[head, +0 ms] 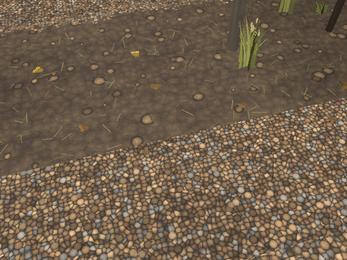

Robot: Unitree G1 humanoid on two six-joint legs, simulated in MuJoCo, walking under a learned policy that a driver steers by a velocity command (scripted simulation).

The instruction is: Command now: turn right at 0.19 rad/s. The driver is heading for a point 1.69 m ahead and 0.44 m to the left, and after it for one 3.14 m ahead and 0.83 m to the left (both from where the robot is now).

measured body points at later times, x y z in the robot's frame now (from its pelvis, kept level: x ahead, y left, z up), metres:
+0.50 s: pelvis +0.01 +0.01 -0.01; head +0.04 +0.00 +0.44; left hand +0.14 +0.27 -0.12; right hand +0.19 -0.25 -0.10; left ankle +0.02 +0.09 -0.75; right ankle +0.00 -0.12 -0.75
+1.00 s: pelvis +0.08 -0.03 +0.00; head +0.10 -0.03 +0.44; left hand +0.22 +0.24 -0.12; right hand +0.08 -0.29 -0.14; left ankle +0.02 +0.09 -0.75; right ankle +0.11 -0.14 -0.74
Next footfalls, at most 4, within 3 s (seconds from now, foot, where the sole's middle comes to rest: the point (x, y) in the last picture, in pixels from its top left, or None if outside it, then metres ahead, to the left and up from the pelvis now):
0.16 right None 0.04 -0.13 -0.79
1.02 right None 0.16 -0.14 -0.79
1.66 left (147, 239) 0.60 0.15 -0.97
2.02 right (172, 168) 0.96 0.04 -0.97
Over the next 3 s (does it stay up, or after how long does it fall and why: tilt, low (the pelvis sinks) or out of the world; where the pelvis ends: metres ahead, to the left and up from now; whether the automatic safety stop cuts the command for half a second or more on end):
stays up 1.14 0.34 -0.22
